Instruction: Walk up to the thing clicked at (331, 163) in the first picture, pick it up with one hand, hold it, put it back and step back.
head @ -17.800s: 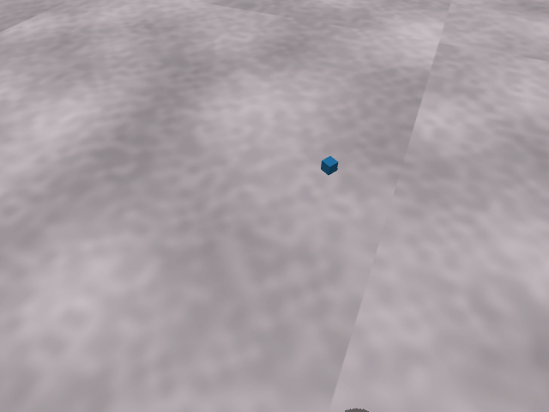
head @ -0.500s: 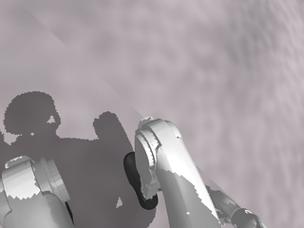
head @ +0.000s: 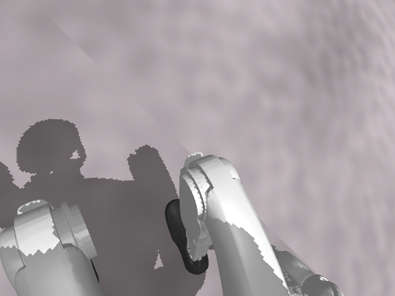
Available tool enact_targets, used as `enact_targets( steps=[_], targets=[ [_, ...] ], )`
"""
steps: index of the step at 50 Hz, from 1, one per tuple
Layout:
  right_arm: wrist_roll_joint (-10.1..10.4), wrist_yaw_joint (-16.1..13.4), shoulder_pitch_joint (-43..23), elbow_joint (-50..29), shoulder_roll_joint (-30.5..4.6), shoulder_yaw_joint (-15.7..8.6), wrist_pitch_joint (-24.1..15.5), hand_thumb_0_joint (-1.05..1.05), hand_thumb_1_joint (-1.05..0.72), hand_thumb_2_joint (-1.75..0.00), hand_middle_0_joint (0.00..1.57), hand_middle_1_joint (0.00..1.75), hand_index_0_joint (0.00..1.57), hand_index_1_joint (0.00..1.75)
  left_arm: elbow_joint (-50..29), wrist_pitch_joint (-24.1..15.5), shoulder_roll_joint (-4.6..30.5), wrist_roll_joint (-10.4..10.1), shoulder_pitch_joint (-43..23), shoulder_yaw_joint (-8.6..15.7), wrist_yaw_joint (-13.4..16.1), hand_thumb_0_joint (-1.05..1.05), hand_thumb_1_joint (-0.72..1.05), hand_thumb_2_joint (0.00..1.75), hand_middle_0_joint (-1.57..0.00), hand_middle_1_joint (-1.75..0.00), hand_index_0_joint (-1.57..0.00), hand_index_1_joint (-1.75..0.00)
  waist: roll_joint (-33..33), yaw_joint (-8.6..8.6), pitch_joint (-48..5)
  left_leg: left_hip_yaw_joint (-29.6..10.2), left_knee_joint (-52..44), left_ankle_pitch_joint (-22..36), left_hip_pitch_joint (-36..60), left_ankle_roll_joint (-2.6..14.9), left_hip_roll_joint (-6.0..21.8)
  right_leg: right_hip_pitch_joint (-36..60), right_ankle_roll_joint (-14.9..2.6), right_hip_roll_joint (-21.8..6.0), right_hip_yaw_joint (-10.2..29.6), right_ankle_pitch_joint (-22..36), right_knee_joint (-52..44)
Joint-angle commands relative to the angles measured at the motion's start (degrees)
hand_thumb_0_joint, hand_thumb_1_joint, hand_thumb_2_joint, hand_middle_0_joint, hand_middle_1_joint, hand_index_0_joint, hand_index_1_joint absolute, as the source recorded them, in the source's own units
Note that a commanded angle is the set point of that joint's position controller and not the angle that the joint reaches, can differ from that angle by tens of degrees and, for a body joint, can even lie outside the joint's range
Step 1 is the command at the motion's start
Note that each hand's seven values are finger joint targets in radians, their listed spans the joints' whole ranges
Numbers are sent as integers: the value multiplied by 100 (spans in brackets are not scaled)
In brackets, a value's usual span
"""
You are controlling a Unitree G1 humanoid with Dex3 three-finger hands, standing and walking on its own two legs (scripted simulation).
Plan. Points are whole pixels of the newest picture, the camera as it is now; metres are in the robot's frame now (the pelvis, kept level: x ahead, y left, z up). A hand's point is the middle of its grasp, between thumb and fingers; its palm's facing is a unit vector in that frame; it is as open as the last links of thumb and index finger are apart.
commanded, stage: settle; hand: left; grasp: from above
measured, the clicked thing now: out of the picture +0.43 +0.36 -0.27
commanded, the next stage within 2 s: lift in 0.68 s
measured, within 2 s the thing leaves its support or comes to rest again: leaves its support in 0.04 s
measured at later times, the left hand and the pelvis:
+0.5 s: hand out of the picture +0.42 +0.36 -0.13, palm faces -0.45 -0.10 -0.89, open 6.4 cm; pelvis +0.00 -0.01 +0.03, yaw +4 degrees
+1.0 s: hand out of the picture +0.41 +0.36 -0.08, palm faces -0.44 -0.11 -0.89, open 6.3 cm; pelvis -0.01 -0.01 +0.05, yaw +6 degrees
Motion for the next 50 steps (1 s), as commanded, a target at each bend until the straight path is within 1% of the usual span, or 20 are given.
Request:
enact_targets(
  steps=[1,2,4,7,8,9,13,14,17,20,23,26,28,31,35,36,38,39,46,50],
  targets=[
    [61,-88,1016,53,-1851,-687,43,0,-91,-90,20,30,20,30,-1275,-63,1546,-39,-1303,222,139,0,81,52,-120,-40,-120,-40,3252,50,-4092,771,-1659,1466,3135,53,96,1941,-564,194,-661,1542,-1032],
    [101,-85,1022,81,-1805,-742,65,0,-91,-90,20,30,20,30,-1336,-45,1571,-32,-1176,266,111,0,82,49,-120,-39,-120,-39,3337,103,-4232,772,-1645,1580,3266,42,116,1937,-571,192,-621,1619,-982],
    [132,-70,1097,65,-1829,-831,76,0,-91,-90,20,30,20,30,-1592,-51,1294,-98,-1241,197,41,0,83,47,-119,-40,-121,-39,3300,8,-4097,785,-1655,1538,3190,34,88,1779,-593,156,-654,1569,-1031],
    [273,-41,1060,7,-1700,-956,70,0,-91,-90,20,30,20,30,-2131,-14,1001,-163,-1319,-19,-108,0,83,45,-118,-39,-120,-38,3379,157,-4402,846,-1716,1500,3342,54,82,1721,-592,145,-561,1546,-1106],
    [312,-48,1136,50,-1681,-1033,86,0,-91,-90,20,30,20,30,-2409,0,1067,-203,-1275,72,-147,0,85,43,-118,-41,-121,-38,3519,294,-4676,872,-1806,1563,3507,47,71,1811,-583,132,-516,1579,-1132],
    [345,-41,1186,91,-1675,-1099,119,0,-90,-90,20,30,20,30,-2524,31,908,-261,-1202,6,-201,0,86,44,-119,-41,-122,-38,3606,349,-4792,878,-1859,1675,3602,17,62,1754,-590,99,-525,1648,-1109],
    [522,-8,1276,141,-1611,-1242,249,0,-90,-90,20,30,20,30,-1997,259,493,-281,-1051,-208,-477,0,90,43,-121,-40,-124,-37,3121,332,-4407,850,-2068,1432,3340,57,27,1403,-609,66,-482,1445,-1182],
    [545,-21,1292,150,-1551,-1247,303,0,-90,-90,20,30,20,30,-2354,264,453,-326,-1338,-283,-546,0,89,43,-120,-40,-123,-37,3127,394,-4547,896,-2096,1386,3324,77,16,1453,-600,62,-444,1422,-1260],
    [649,-43,1286,137,-1497,-1265,396,0,-90,-90,20,30,20,30,-2232,354,241,-415,-1312,-428,-739,0,91,45,-123,-39,-125,-36,2829,439,-4375,934,-2196,1201,3156,126,-25,1452,-604,29,-380,1283,-1378],
    [718,-105,1348,116,-1489,-1311,465,0,-90,-90,20,30,20,30,-2190,371,195,-421,-1426,-477,-990,0,89,43,-122,-37,-125,-36,2488,357,-4231,981,-2196,1198,3095,171,-54,1547,-599,4,-317,1276,-1511],
    [761,-175,1387,58,-1362,-1309,564,0,-91,-90,20,30,20,30,-2392,277,264,-479,-1675,-501,-1204,0,88,43,-123,-36,-125,-35,2195,334,-4537,1123,-2107,1147,2869,259,-75,2044,-553,31,-139,1215,-1732],
    [769,-271,1389,42,-1330,-1295,616,0,-90,-90,20,30,20,30,-2370,193,336,-557,-1543,-448,-1356,0,89,41,-121,-40,-125,-37,2039,421,-4459,1171,-2178,994,2784,268,-110,2111,-548,7,-105,989,-1847],
    [788,-345,1371,-2,-1339,-1314,669,0,-90,-90,20,30,20,30,-2415,139,481,-496,-1520,-380,-1422,0,89,43,-122,-40,-125,-38,2232,477,-4513,1155,-2236,970,2967,212,-104,2062,-615,5,-103,864,-1812],
    [817,-434,1380,-30,-1314,-1317,760,0,-90,-90,20,30,20,30,-2742,59,631,-458,-1671,-261,-1447,0,92,45,-124,-40,-127,-38,2356,581,-4761,1209,-2307,1067,3086,210,-125,2101,-615,-16,-110,969,-1822],
    [845,-512,1404,-35,-1299,-1334,832,0,-90,-90,20,30,20,30,-2763,43,607,-464,-1628,-248,-1435,0,96,47,-125,-45,-129,-41,2293,573,-4710,1234,-2356,1135,3154,219,-123,2026,-612,-29,-90,1041,-1900],
    [834,-524,1435,-35,-1274,-1321,847,0,-90,-90,20,30,20,30,-2825,28,550,-447,-1730,-310,-1426,0,94,50,-125,-43,-128,-41,2412,502,-4693,1238,-2364,1110,3151,208,-115,2063,-617,-31,-82,1021,-1905],
    [854,-555,1460,-38,-1258,-1332,873,0,-92,-91,20,30,20,30,-2955,21,640,-419,-1746,-262,-1426,0,91,47,-127,-43,-129,-41,2428,582,-4867,1228,-2453,1095,3243,220,-112,2099,-606,-37,-100,1026,-1906],
    [865,-569,1482,-28,-1300,-1358,874,0,-89,-89,20,30,20,30,-2768,62,559,-430,-1605,-296,-1435,0,89,43,-119,-39,-121,-35,2403,578,-4739,1238,-2479,1068,3272,213,-131,2016,-625,-52,-119,994,-1940],
    [1015,-627,1538,-71,-1266,-1573,925,0,-91,-91,20,30,20,30,-3256,337,372,-750,-1425,-325,-1726,0,85,35,-114,-42,-120,-36,2749,822,-5150,1136,-3061,786,3813,171,-104,1915,-654,-97,-95,848,-1997],
    [1120,-654,1584,-89,-1190,-1679,993,0,-90,-90,20,30,20,30,-3734,426,217,-854,-1287,-382,-1985,0,85,38,-114,-43,-120,-37,2604,883,-5254,1175,-3233,837,3971,209,-106,2087,-639,-121,9,915,-2202]
  ],
)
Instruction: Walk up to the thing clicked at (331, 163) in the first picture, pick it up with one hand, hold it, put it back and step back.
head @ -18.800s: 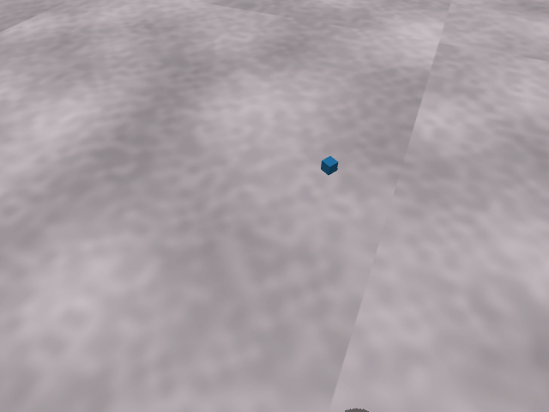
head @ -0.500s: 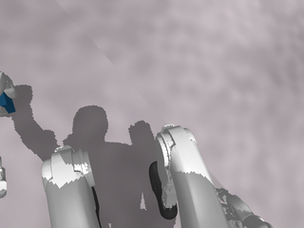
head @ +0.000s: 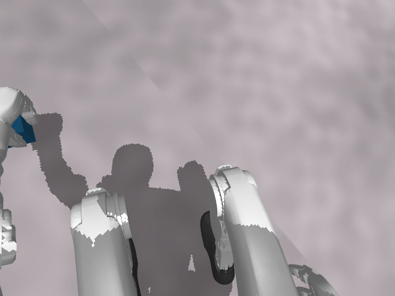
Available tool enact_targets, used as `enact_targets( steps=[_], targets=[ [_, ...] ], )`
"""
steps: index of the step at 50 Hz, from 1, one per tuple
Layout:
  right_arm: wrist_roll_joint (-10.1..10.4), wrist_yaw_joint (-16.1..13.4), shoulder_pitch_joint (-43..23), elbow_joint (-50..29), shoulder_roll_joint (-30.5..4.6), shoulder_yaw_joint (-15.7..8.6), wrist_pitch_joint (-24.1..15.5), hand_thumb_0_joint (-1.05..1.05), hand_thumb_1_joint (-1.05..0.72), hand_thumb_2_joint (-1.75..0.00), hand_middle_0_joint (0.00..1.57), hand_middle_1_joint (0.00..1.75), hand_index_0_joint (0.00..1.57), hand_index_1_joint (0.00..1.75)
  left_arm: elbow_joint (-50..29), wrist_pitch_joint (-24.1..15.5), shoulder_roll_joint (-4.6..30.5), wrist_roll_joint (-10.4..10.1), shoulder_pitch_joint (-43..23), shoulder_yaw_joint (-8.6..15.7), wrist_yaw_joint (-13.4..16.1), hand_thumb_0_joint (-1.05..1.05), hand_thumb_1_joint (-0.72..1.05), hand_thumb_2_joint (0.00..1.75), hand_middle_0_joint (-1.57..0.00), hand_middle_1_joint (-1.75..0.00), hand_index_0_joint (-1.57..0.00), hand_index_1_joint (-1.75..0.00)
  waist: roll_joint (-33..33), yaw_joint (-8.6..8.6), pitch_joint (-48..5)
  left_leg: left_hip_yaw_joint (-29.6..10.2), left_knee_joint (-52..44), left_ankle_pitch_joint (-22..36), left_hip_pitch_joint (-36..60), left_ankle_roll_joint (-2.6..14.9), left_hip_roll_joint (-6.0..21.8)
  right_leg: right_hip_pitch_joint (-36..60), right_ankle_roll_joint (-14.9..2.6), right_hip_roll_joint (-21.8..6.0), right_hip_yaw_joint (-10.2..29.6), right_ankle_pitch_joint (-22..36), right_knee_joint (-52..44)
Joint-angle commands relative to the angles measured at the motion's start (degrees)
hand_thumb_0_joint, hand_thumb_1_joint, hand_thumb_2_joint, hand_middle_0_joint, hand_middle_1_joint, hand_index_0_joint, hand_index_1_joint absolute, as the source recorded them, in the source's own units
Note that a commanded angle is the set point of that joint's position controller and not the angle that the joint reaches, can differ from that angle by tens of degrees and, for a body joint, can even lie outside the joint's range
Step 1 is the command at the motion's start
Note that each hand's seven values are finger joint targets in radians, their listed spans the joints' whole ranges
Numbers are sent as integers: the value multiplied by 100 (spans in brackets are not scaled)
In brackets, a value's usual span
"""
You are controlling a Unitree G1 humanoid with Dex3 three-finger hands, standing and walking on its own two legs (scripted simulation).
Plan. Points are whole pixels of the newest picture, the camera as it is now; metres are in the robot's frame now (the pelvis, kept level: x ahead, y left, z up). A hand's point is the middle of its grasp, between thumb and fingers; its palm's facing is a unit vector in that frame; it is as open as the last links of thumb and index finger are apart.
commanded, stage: lift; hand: left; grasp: from above
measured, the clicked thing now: (10, 127) +0.47 +0.33 -0.17
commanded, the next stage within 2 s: hold in 1.48 s
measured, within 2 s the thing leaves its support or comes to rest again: neither
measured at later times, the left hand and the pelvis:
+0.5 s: hand out of the picture +0.40 +0.31 +0.02, palm faces -0.43 -0.10 -0.90, open 6.1 cm; pelvis +0.00 +0.00 +0.11, yaw +3 degrees
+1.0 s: hand out of the picture +0.34 +0.28 +0.22, palm faces -0.44 -0.12 -0.89, open 6.0 cm; pelvis +0.02 +0.00 +0.29, yaw +6 degrees
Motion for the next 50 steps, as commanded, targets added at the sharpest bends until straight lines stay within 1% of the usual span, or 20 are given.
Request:
enact_targets(
  steps=[1,7,12,13,17,18,21,26,28,31,32,33,37,39,40,42,44,47,48,50],
  targets=[
    [144,-104,963,-186,-1437,-594,-12,0,-90,-90,20,30,20,30,-1450,84,1581,-210,-1708,321,-34,0,86,36,-113,-44,-120,-37,1881,151,-4067,473,-2027,474,3533,126,-53,1786,-506,144,-429,845,-1399],
    [248,-164,975,-350,-1366,-694,44,0,-90,-90,20,30,20,30,-2102,61,1397,-506,-1306,319,-369,0,88,38,-114,-46,-121,-38,1456,188,-4111,408,-2336,448,3753,171,-41,2134,-490,131,-352,799,-1786],
    [328,-235,918,-471,-1252,-743,65,0,-90,-90,20,30,20,30,-2600,5,1199,-727,-721,285,-606,0,94,38,-115,-49,-124,-41,1302,369,-4303,432,-2665,602,4119,185,-18,2602,-458,145,-264,954,-2120],
    [342,-251,908,-500,-1233,-749,75,0,-90,-90,20,30,20,30,-2778,-1,1119,-755,-722,243,-643,0,94,41,-116,-49,-124,-42,1403,332,-4292,449,-2733,700,4206,177,-23,2693,-458,127,-248,1036,-2189],
    [403,-335,807,-617,-1177,-793,112,0,-90,-90,20,30,20,30,-3295,41,1112,-850,-390,280,-713,0,96,35,-115,-49,-125,-39,1222,465,-4382,480,-3091,658,4531,188,-11,3121,-455,159,-202,984,-2582],
    [423,-364,778,-633,-1173,-811,122,0,-90,-90,20,30,20,30,-3369,69,1180,-863,-278,378,-710,0,96,35,-115,-48,-124,-38,1201,524,-4423,497,-3167,682,4643,191,-12,3234,-450,154,-178,995,-2681],
    [478,-438,640,-727,-1089,-832,143,0,-90,-90,20,30,20,30,-3670,188,1015,-993,165,341,-720,0,96,34,-117,-44,-125,-36,1005,558,-4200,504,-3529,480,4842,200,5,3590,-428,161,-143,821,-3059],
    [556,-587,430,-768,-1027,-860,164,0,-90,-90,20,30,20,30,-4165,429,829,-1055,476,233,-779,0,94,36,-115,-45,-123,-36,1035,612,-4041,456,-4187,493,5601,170,75,4054,-408,155,-106,855,-3593],
    [574,-637,396,-749,-988,-839,153,0,-89,-90,20,30,20,30,-4364,520,619,-1109,594,128,-813,0,94,34,-114,-43,-123,-35,1084,601,-4011,429,-4487,595,5903,151,85,4300,-401,142,-97,948,-3793],
    [631,-736,275,-757,-926,-825,127,0,-89,-90,20,30,20,30,-4515,625,495,-1187,990,54,-861,0,91,33,-113,-41,-121,-33,873,628,-3668,436,-4966,382,6195,150,100,4757,-385,159,-53,787,-4297],
    [639,-768,253,-748,-879,-809,114,0,-89,-90,20,30,20,30,-4550,664,406,-1154,1089,-11,-882,0,91,34,-113,-41,-121,-34,851,621,-3558,471,-5098,372,6280,146,92,4896,-382,158,-20,780,-4466],
    [658,-794,208,-747,-880,-797,100,0,-89,-90,20,30,20,30,-4554,697,520,-1165,1186,89,-875,0,90,34,-113,-41,-121,-34,853,694,-3502,470,-5255,298,6395,143,93,5066,-387,166,-5,719,-4582],
    [711,-934,90,-731,-757,-734,-15,0,-90,-90,20,30,20,30,-4696,758,197,-1248,1489,-123,-856,0,92,38,-115,-44,-122,-37,604,639,-3080,501,-5815,129,6804,138,76,5632,-377,175,85,532,-5277],
    [727,-996,79,-675,-725,-721,-86,0,-90,-90,20,30,20,30,-4631,767,166,-1250,1556,-98,-815,0,92,35,-114,-44,-122,-37,600,649,-2887,514,-6072,210,7012,133,77,5914,-375,170,132,613,-5517],
    [736,-1019,82,-655,-688,-704,-117,0,-90,-90,20,30,20,30,-4469,782,-27,-1221,1685,-255,-796,0,90,36,-114,-43,-121,-36,476,617,-2741,557,-6137,354,7103,130,53,6013,-387,169,149,689,-5666],
    [745,-1065,100,-616,-665,-698,-184,0,-90,-90,20,30,20,30,-4353,766,47,-1216,1730,-200,-750,0,89,35,-112,-44,-120,-37,342,641,-2502,573,-6372,359,7201,136,49,6311,-380,163,209,636,-6000],
    [755,-1085,118,-568,-635,-691,-248,0,-90,-90,20,30,20,30,-4262,761,-255,-1209,1615,-446,-738,0,88,34,-112,-45,-119,-37,441,591,-2314,569,-6668,351,7446,116,57,6467,-385,166,230,676,-6225],
    [765,-1102,124,-552,-673,-730,-332,0,-90,-90,20,30,20,30,-4100,752,-229,-1169,1806,-370,-655,0,89,30,-111,-43,-119,-35,462,747,-2168,492,-7154,227,7844,88,90,6774,-374,179,235,632,-6555],
    [774,-1101,110,-569,-643,-724,-346,0,-90,-90,20,30,20,30,-4180,743,-326,-1153,1748,-481,-636,0,88,31,-111,-43,-119,-35,459,717,-2183,532,-7253,239,7975,85,60,6906,-390,183,265,600,-6717],
    [779,-1103,131,-533,-628,-721,-383,0,-90,-90,20,30,20,30,-4094,743,-398,-1086,1797,-499,-572,0,87,30,-110,-43,-119,-35,523,736,-2171,504,-7467,388,8245,46,57,7104,-388,189,269,727,-6886]
  ],
)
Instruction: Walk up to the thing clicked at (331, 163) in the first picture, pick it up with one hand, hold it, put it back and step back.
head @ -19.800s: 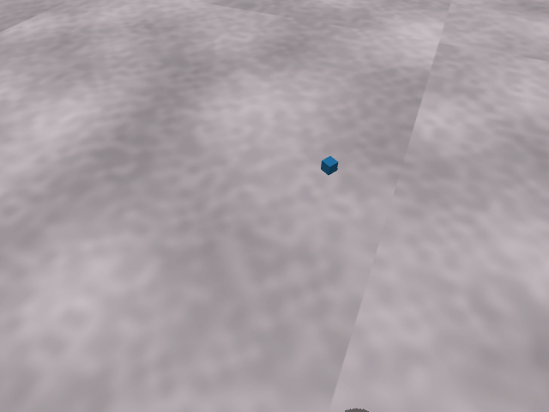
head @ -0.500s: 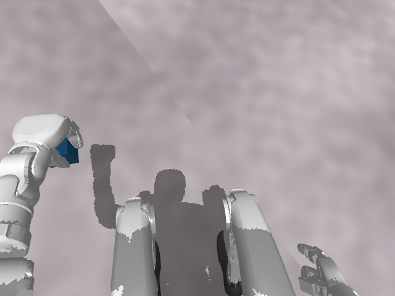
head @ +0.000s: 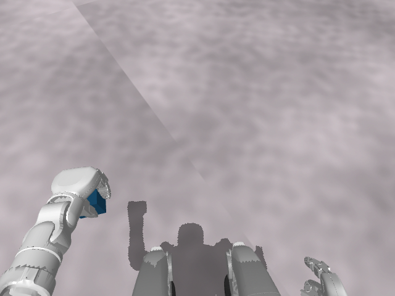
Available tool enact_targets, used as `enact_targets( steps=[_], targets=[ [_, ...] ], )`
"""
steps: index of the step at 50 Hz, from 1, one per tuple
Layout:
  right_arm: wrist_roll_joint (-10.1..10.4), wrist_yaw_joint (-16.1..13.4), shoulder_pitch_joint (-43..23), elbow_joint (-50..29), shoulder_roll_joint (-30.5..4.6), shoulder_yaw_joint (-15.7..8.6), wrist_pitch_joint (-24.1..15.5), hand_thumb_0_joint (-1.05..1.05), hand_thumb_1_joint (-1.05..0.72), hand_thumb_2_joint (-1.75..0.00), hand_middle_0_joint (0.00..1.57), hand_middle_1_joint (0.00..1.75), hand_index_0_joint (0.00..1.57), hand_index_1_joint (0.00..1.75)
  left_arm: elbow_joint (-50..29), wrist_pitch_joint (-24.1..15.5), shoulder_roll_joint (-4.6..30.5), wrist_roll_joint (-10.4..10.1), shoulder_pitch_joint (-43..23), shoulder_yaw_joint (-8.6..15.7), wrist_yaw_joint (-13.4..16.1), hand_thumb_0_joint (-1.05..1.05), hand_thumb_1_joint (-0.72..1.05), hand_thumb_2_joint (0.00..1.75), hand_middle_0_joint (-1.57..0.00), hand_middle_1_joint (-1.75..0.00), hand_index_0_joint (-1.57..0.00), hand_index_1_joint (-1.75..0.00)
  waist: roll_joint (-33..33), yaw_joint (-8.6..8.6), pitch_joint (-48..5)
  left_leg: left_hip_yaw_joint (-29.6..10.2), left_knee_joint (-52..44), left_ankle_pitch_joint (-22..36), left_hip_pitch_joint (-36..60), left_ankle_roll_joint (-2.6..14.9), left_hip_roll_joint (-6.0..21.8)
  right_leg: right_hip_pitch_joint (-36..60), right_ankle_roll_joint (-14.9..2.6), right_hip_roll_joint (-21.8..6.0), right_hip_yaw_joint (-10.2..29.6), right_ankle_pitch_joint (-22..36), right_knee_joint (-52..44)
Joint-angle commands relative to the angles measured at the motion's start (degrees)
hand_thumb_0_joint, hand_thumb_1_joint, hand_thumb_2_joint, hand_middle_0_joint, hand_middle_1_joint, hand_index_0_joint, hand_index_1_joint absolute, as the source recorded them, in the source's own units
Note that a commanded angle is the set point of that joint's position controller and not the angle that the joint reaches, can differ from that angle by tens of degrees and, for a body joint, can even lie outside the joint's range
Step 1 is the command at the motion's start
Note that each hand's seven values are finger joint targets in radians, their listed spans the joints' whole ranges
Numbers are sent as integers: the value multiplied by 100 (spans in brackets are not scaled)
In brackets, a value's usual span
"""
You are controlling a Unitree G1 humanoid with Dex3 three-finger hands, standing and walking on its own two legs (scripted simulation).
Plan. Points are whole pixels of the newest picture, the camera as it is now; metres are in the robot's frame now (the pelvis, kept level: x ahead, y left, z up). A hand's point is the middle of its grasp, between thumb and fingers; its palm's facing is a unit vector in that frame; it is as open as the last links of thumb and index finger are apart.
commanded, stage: lift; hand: left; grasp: from above
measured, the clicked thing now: (88, 199) +0.36 +0.26 -0.10
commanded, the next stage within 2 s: hold in 0.48 s
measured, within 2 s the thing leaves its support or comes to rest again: neither
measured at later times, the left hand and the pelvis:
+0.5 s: hand (84, 173) +0.36 +0.22 +0.02, palm faces -0.46 -0.08 -0.88, open 6.0 cm; pelvis +0.04 +0.00 +0.09, yaw +0 degrees
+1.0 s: hand (77, 160) +0.37 +0.22 +0.07, palm faces -0.46 -0.05 -0.89, open 6.0 cm; pelvis +0.06 +0.00 +0.11, yaw -1 degrees
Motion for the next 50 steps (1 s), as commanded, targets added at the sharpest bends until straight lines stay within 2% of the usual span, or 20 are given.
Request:
enact_targets(
  steps=[1,3,4,6,10,12,16,19,22,23,26,31,32,34,35,39,41,45,49,50],
  targets=[
    [23,-81,87,-472,-878,-309,-288,0,-90,-90,20,30,20,30,-790,-76,1074,102,-1519,480,369,0,87,30,-111,-43,-118,-35,376,-26,-1681,-92,-1992,-270,2057,60,-179,1256,-292,261,15,-90,-1663],
    [25,-91,173,-413,-864,-325,-300,0,-90,-90,20,30,20,30,-744,-78,1092,174,-1538,511,434,0,86,28,-109,-44,-117,-35,349,-24,-1848,-31,-2061,281,2380,39,-187,1575,-293,268,10,343,-1793],
    [16,-95,216,-385,-862,-338,-303,0,-90,-90,20,30,20,30,-798,-80,1014,177,-1772,435,463,0,87,28,-108,-46,-117,-37,332,-65,-1927,36,-2093,507,2550,49,-202,1750,-282,270,26,561,-1902],
    [22,-92,304,-321,-865,-354,-319,0,-90,-90,20,30,20,30,-705,-59,965,207,-1807,398,534,0,86,29,-108,-46,-117,-37,333,-46,-1811,87,-2242,783,2763,41,-205,1938,-279,260,40,805,-2048],
    [20,-62,344,-278,-865,-377,-330,0,-90,-90,20,30,20,30,-498,18,911,218,-1760,386,681,0,85,33,-111,-43,-117,-37,301,25,-1700,94,-2623,1091,3177,15,-208,2355,-271,258,45,1062,-2386],
    [24,-47,348,-301,-881,-399,-322,0,-90,-90,20,30,20,30,-336,61,797,210,-1721,278,679,0,86,33,-112,-42,-118,-35,212,30,-1596,88,-2807,1231,3348,9,-199,2503,-270,267,21,1174,-2536],
    [43,-27,335,-331,-853,-418,-281,0,-90,-90,20,30,20,30,-266,159,730,164,-1466,248,627,0,87,32,-111,-43,-119,-35,65,112,-1494,151,-3044,1583,3599,23,-237,2916,-260,259,70,1471,-2847],
    [45,-22,310,-381,-826,-404,-258,0,-90,-90,20,30,20,30,-221,209,626,102,-1428,140,541,0,88,29,-111,-44,-119,-35,-84,98,-1229,177,-3247,1585,3653,41,-258,3182,-237,248,95,1480,-3111],
    [62,-30,303,-437,-819,-427,-223,0,-90,-90,20,30,20,30,-379,213,623,37,-1413,147,480,0,89,32,-113,-44,-121,-36,-233,118,-1349,266,-3318,1871,3877,85,-294,3538,-186,217,158,1856,-3325],
    [55,-31,326,-417,-825,-424,-227,0,-90,-90,20,30,20,30,-502,198,638,47,-1551,134,451,0,91,32,-113,-47,-122,-38,-158,62,-1415,266,-3357,1916,3964,77,-294,3595,-184,216,171,1880,-3352],
    [61,-49,289,-434,-834,-427,-196,0,-90,-90,20,30,20,30,-587,138,761,104,-1539,220,416,0,92,32,-113,-47,-123,-37,-69,162,-1378,274,-3544,2013,4184,64,-295,3717,-208,217,163,1915,-3480],
    [47,-48,257,-374,-815,-437,-149,0,-89,-89,20,30,20,30,-746,136,671,189,-1627,215,467,0,93,28,-110,-48,-121,-37,174,145,-1381,288,-3751,2327,4590,9,-280,3838,-236,231,154,2141,-3611],
    [46,-45,245,-391,-841,-448,-141,0,-90,-89,20,30,20,30,-783,140,628,206,-1689,157,468,0,92,29,-110,-48,-121,-37,146,96,-1353,298,-3806,2324,4655,9,-271,3807,-244,238,137,2128,-3639],
    [63,-47,223,-397,-852,-458,-107,0,-90,-90,20,30,20,30,-738,161,675,271,-1575,175,451,0,90,28,-108,-47,-119,-36,57,166,-1291,303,-3885,2399,4701,22,-285,3938,-233,238,146,2204,-3735],
    [61,-48,196,-386,-845,-456,-93,0,-89,-89,20,30,20,30,-606,166,660,280,-1494,158,406,0,91,28,-108,-48,-119,-37,-7,137,-1250,325,-3877,2449,4697,33,-287,3991,-219,240,154,2268,-3773],
    [82,-30,124,-428,-863,-472,-69,0,-90,-90,20,30,20,30,-771,174,558,177,-1443,66,253,0,89,30,-108,-48,-118,-37,59,215,-1175,306,-4098,2574,4937,-3,-253,4109,-253,268,89,2243,-3846],
    [82,-30,108,-457,-863,-458,-61,0,-90,-89,20,30,20,30,-704,183,487,135,-1341,10,171,0,90,27,-106,-49,-118,-37,-21,190,-1064,287,-4153,2652,4933,0,-236,4134,-258,293,73,2299,-3872],
    [104,-37,15,-564,-873,-450,-27,0,-90,-90,20,30,20,30,-927,180,553,113,-1391,29,42,0,89,27,-107,-48,-118,-37,-147,239,-1076,361,-4201,2735,4996,35,-283,4379,-225,260,125,2477,-3994],
    [108,-43,-80,-635,-877,-430,-14,0,-90,-90,20,30,20,30,-1058,134,606,118,-1429,80,-34,0,93,29,-110,-48,-121,-37,-108,234,-981,371,-4297,2572,5065,40,-292,4343,-233,249,144,2309,-4077],
    [114,-47,-105,-651,-861,-419,-8,0,-90,-90,20,30,20,30,-1102,127,619,112,-1394,114,-39,0,93,29,-110,-49,-121,-37,-74,281,-945,375,-4330,2549,5076,34,-286,4347,-239,246,142,2260,-4095]
  ],
)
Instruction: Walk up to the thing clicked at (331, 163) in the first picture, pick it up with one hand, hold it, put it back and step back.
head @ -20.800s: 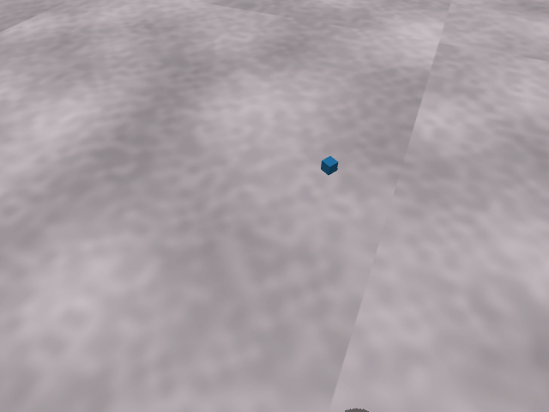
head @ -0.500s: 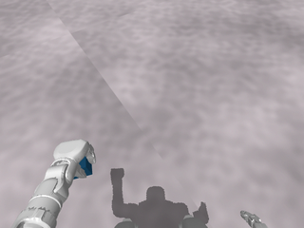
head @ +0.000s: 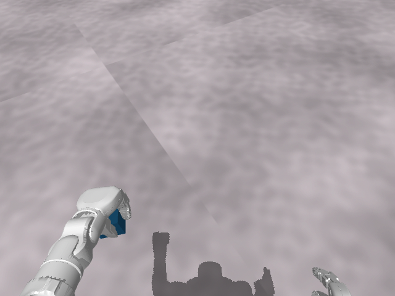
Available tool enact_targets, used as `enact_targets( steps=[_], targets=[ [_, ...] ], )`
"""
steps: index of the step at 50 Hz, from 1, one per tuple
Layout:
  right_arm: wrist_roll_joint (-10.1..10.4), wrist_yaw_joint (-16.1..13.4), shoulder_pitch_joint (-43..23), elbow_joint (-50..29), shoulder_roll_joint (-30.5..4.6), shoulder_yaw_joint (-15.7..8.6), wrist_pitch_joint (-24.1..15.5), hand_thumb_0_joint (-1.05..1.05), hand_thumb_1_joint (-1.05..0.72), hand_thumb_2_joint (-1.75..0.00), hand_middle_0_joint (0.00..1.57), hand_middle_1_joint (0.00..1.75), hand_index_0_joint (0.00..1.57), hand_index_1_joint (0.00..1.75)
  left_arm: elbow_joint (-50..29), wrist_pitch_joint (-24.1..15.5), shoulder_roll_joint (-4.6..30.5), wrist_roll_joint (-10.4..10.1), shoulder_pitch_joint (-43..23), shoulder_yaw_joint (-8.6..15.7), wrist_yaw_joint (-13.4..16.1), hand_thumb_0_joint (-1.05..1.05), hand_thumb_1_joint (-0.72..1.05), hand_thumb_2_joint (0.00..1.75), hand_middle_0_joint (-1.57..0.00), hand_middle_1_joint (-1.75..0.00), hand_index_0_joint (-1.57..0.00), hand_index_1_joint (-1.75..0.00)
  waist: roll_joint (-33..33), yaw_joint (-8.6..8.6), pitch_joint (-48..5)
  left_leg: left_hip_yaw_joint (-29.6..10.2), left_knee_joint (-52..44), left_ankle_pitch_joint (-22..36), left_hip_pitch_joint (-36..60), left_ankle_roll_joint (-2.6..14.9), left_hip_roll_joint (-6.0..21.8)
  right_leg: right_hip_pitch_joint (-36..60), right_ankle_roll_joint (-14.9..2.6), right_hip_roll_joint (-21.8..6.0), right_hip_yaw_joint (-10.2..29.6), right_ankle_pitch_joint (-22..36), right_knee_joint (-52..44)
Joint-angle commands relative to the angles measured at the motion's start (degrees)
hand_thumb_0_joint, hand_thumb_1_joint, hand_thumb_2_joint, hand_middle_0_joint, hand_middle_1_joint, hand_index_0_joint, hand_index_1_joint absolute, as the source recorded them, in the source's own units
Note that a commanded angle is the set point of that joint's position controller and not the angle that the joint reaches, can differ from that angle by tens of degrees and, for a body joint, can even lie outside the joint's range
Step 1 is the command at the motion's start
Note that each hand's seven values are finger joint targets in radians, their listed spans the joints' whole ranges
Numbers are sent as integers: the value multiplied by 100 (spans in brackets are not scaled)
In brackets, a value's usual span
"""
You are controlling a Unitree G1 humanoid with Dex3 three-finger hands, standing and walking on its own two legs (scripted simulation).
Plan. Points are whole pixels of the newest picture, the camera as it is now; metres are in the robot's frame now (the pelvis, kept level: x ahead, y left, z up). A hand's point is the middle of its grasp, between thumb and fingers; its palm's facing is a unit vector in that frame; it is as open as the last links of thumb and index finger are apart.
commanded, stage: hold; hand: left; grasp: from above
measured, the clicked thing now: (109, 219) +0.32 +0.23 -0.08
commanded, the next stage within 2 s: crouch in 1.48 s
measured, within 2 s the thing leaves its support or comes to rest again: neither
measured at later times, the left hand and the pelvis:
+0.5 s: hand (107, 227) +0.28 +0.21 -0.02, palm faces -0.45 -0.05 -0.89, open 6.0 cm; pelvis -0.01 -0.01 +0.01, yaw +0 degrees
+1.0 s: hand (103, 224) +0.28 +0.21 -0.01, palm faces -0.44 -0.06 -0.89, open 6.0 cm; pelvis -0.01 -0.01 +0.02, yaw +0 degrees
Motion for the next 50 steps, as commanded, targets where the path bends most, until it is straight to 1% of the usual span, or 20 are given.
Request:
enact_targets(
  steps=[1,3,11,12,14,15,17,18,19,22,27,28,30,31,36,41,44,46,47,50],
  targets=[
    [7,-57,-246,-718,-806,-216,-219,0,-90,-90,20,30,20,30,-1154,-92,1211,32,-1641,628,165,0,91,31,-110,-49,-121,-38,-76,-16,-1406,-45,-596,1607,1034,35,-225,527,-239,330,-129,1311,-553],
    [15,-59,-270,-748,-821,-217,-216,0,-90,-90,20,30,20,30,-1233,-96,1200,58,-1649,620,168,0,93,30,-111,-49,-122,-38,-95,-4,-1469,-60,-619,1716,1074,36,-219,575,-250,337,-136,1401,-531],
    [26,-70,-428,-819,-799,-197,-182,0,-90,-90,20,30,20,30,-1417,-49,1220,57,-1551,667,95,0,93,34,-112,-50,-123,-40,-132,35,-1333,10,-767,1410,1165,77,-260,630,-210,295,-84,1171,-760],
    [37,-69,-476,-847,-785,-182,-184,0,-90,-90,20,30,20,30,-1453,-48,1161,21,-1522,613,76,0,93,33,-112,-49,-123,-39,-142,73,-1295,10,-816,1388,1186,72,-265,681,-216,296,-97,1131,-787],
    [37,-72,-474,-844,-779,-171,-184,0,-90,-90,20,30,20,30,-1456,-38,1116,19,-1542,582,50,0,95,34,-113,-50,-124,-40,-202,28,-1253,-20,-835,1322,1166,80,-244,655,-212,306,-95,1070,-801],
    [55,-78,-530,-883,-788,-181,-178,0,-90,-90,20,30,20,30,-1545,-34,1163,-24,-1478,609,46,0,94,34,-114,-48,-123,-39,-171,85,-1231,10,-899,1288,1211,75,-266,720,-217,296,-102,1018,-864],
    [55,-82,-535,-889,-777,-165,-179,0,-90,-90,20,30,20,30,-1548,-32,1106,-2,-1473,559,6,0,92,31,-112,-48,-122,-38,-215,45,-1217,14,-893,1262,1196,95,-270,698,-203,281,-80,1029,-888],
    [56,-92,-593,-897,-780,-161,-181,0,-90,-90,20,30,20,30,-1643,-47,1214,-40,-1519,636,-4,0,92,31,-111,-49,-122,-39,-207,79,-1246,15,-922,1211,1240,93,-269,724,-199,286,-93,954,-931],
    [52,-96,-557,-886,-782,-154,-181,0,-90,-90,20,30,20,30,-1615,-42,1171,-3,-1518,586,-16,0,92,31,-111,-50,-122,-39,-176,37,-1229,26,-942,1204,1269,92,-262,700,-207,286,-85,961,-916],
    [66,-110,-638,-905,-757,-121,-189,0,-90,-90,20,30,20,30,-1710,-59,1210,-28,-1572,631,-27,0,93,32,-112,-50,-122,-39,-165,98,-1115,14,-1029,1060,1247,84,-265,713,-217,286,-91,790,-1004],
    [78,-124,-725,-938,-736,-108,-193,0,-90,-90,20,30,20,30,-1626,-34,1181,-13,-1375,653,-41,0,92,30,-111,-49,-122,-38,-172,109,-1027,49,-1108,1006,1300,94,-284,757,-211,266,-76,725,-1104],
    [74,-122,-723,-958,-756,-117,-199,0,-90,-90,20,30,20,30,-1838,-52,1142,-40,-1494,598,-56,0,91,31,-111,-49,-121,-38,-202,67,-1062,48,-1116,982,1359,98,-280,745,-204,266,-67,711,-1122],
    [79,-125,-755,-951,-742,-99,-204,0,-90,-90,20,30,20,30,-1768,-41,1193,-22,-1427,655,-49,0,91,32,-111,-49,-122,-39,-183,108,-962,46,-1171,858,1303,95,-287,776,-213,261,-67,577,-1176],
    [79,-123,-794,-960,-725,-93,-209,0,-90,-90,20,30,20,30,-1880,-52,1161,-75,-1431,646,-62,0,91,33,-112,-49,-121,-39,-181,107,-1005,50,-1190,837,1369,98,-284,810,-206,264,-71,551,-1196],
    [90,-144,-803,-930,-737,-89,-209,0,-90,-90,20,30,20,30,-1881,-49,1233,-8,-1436,661,-98,0,90,32,-112,-49,-121,-39,-102,126,-1117,37,-1244,1161,1529,85,-255,924,-220,289,-97,867,-1153],
    [94,-150,-832,-939,-742,-89,-214,0,-90,-90,20,30,20,30,-1934,-42,1172,-134,-1487,615,-151,0,91,35,-112,-51,-122,-41,-124,94,-1015,19,-1349,1128,1625,80,-231,926,-224,298,-114,825,-1257],
    [103,-153,-872,-963,-733,-66,-216,0,-90,-90,20,30,20,30,-1895,-31,1232,-108,-1348,676,-171,0,91,31,-111,-50,-121,-39,-123,175,-922,18,-1413,1125,1607,70,-233,988,-235,296,-126,797,-1301],
    [111,-149,-890,-985,-721,-69,-214,0,-90,-90,20,30,20,30,-1896,-42,1236,-118,-1218,695,-208,0,89,33,-111,-49,-121,-39,-205,179,-931,27,-1420,1185,1631,86,-244,1072,-226,285,-119,843,-1333],
    [106,-148,-915,-997,-702,-62,-211,0,-91,-90,20,30,20,30,-1888,-46,1166,-134,-1169,618,-229,0,89,32,-111,-49,-120,-39,-246,165,-888,22,-1418,1207,1608,90,-250,1067,-220,280,-121,871,-1343],
    [106,-155,-872,-983,-713,-64,-195,0,-91,-90,20,30,20,30,-1959,-81,1219,-127,-1315,627,-246,0,86,33,-110,-48,-119,-39,-192,139,-945,43,-1418,1264,1689,101,-264,1076,-212,268,-90,952,-1375]
  ],
)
